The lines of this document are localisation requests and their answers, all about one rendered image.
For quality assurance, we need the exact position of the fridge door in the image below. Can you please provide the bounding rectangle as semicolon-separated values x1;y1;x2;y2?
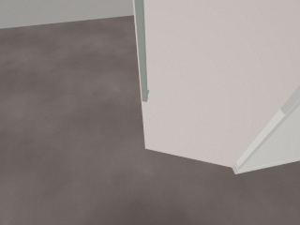
132;0;300;168

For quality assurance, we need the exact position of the handle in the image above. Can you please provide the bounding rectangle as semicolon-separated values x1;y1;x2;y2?
134;0;149;102

